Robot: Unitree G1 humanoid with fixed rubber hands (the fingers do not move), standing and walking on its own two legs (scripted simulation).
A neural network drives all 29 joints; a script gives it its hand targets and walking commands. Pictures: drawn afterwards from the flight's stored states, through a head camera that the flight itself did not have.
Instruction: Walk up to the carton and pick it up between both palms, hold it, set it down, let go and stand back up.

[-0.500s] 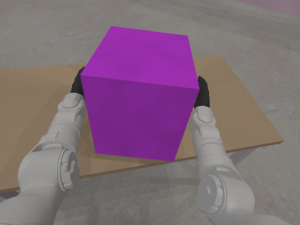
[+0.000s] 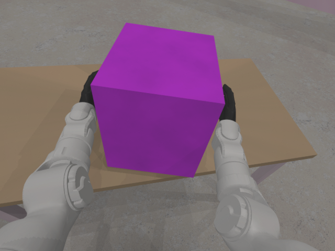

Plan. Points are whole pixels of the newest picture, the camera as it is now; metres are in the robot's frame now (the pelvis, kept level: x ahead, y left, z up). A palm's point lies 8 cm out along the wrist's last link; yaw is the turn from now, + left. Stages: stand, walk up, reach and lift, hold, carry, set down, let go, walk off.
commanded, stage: set down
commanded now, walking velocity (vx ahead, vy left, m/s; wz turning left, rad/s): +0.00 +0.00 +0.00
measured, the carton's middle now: (160, 101) +0.49 +0.02 +0.05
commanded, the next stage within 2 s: none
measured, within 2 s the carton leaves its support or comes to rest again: rests again in 0.50 s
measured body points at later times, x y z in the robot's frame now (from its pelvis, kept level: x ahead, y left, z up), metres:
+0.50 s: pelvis +0.00 +0.00 +0.00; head +0.06 +0.04 +0.44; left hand +0.45 +0.20 +0.07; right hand +0.42 -0.14 +0.08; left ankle +0.03 +0.13 -0.75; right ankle -0.04 -0.15 -0.75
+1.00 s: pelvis +0.00 +0.00 +0.00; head +0.06 +0.04 +0.44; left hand +0.45 +0.20 +0.06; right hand +0.41 -0.14 +0.07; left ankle +0.03 +0.12 -0.75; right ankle -0.04 -0.14 -0.75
